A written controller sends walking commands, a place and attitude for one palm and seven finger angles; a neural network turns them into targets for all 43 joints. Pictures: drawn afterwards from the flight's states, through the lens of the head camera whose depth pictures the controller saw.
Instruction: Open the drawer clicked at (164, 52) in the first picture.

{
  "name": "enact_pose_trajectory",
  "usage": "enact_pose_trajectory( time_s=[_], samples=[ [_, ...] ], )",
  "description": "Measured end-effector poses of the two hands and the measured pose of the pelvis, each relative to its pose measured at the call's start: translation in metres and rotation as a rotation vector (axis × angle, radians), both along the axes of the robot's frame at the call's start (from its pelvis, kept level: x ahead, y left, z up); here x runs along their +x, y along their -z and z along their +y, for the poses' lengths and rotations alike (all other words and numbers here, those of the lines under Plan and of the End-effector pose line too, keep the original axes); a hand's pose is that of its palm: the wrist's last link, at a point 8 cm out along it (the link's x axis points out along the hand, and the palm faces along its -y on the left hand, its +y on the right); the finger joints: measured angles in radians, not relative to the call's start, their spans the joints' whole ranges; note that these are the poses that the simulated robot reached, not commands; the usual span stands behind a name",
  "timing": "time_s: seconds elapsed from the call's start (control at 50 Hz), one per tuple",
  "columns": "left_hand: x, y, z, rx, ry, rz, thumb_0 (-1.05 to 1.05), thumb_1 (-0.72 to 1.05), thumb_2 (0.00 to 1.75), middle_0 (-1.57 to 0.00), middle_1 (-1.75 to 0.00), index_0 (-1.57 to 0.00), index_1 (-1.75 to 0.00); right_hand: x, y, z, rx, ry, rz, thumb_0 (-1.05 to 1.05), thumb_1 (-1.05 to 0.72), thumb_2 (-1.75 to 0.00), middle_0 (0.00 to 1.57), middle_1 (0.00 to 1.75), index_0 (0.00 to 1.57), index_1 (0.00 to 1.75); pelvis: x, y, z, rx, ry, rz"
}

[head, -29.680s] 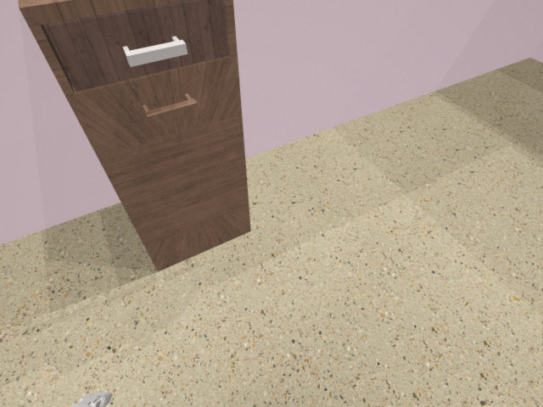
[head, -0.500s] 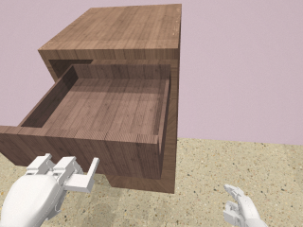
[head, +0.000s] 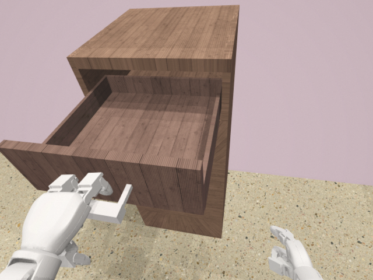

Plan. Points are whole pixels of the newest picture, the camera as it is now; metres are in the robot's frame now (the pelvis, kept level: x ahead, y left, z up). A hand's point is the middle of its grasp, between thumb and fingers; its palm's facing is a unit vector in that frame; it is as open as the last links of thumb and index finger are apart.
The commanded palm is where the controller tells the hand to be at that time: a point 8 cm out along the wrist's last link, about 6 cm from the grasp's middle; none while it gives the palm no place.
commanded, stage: lift the hand off the handle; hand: left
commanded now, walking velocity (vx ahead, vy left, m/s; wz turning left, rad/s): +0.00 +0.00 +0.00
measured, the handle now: (93, 197) +0.21 +0.21 +0.13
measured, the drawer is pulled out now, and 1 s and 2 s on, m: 0.30 0.30 0.30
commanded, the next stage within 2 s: draw the hand back to the body in 1.68 s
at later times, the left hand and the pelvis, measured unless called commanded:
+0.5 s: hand (82, 221) +0.17 +0.22 +0.12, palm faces +0.08 -0.09 -0.99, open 13.6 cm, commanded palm +0.14 +0.22 +0.18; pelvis -0.01 +0.00 +0.00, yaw +1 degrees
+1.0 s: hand (68, 201) +0.18 +0.22 +0.17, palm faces +0.13 -0.07 -0.99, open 13.2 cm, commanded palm +0.14 +0.22 +0.25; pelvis -0.02 +0.00 +0.01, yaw +2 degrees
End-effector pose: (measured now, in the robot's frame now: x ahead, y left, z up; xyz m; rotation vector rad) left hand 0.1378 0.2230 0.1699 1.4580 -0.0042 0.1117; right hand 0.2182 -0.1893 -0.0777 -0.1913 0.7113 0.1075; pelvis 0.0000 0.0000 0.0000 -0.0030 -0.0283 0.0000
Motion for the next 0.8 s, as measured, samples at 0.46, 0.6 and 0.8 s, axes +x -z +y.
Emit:
enact_pose_trajectory(
  time_s=[0.46, 0.6, 0.8],
  samples=[
    [0.007, 0.006, 0.0, 0.011, 0.021, 0.002, 0.0, -0.49, 0.3, -0.36, -1.22, -0.34, -1.22, -0.018, 0.009, -0.014, -0.037, 0.027, 0.047, 0.01, -0.91, -0.9, 0.2, 0.3, 0.2, 0.3, -0.01, -0.001, -0.003, 0.002, -0.012, -0.006],
    [0.008, -0.012, 0.001, 0.026, 0.031, -0.032, 0.0, -0.49, 0.3, -0.35, -1.21, -0.38, -1.23, -0.013, 0.005, -0.006, -0.01, 0.028, 0.011, 0.01, -0.91, -0.9, 0.2, 0.3, 0.2, 0.3, -0.009, -0.002, 0.0, 0.002, -0.013, -0.019],
    [0.008, -0.04, 0.003, 0.029, 0.021, -0.075, 0.0, -0.49, 0.3, -0.35, -1.21, -0.4, -1.24, 0.001, -0.007, 0.004, 0.009, 0.002, -0.033, 0.01, -0.91, -0.9, 0.2, 0.3, 0.2, 0.3, -0.011, -0.004, 0.003, 0.005, -0.02, -0.041]
  ],
)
